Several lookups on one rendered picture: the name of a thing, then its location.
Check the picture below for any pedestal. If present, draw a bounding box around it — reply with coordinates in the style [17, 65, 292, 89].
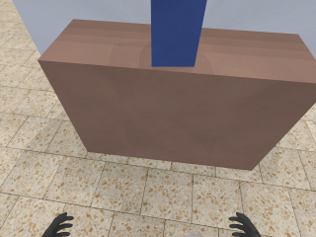
[38, 19, 316, 171]

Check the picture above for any carton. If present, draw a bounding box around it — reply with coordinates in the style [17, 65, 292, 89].
[150, 0, 207, 67]

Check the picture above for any right robot hand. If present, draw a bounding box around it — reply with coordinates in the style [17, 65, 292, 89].
[228, 212, 262, 237]

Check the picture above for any left robot hand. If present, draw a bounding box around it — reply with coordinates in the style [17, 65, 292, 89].
[41, 212, 74, 237]

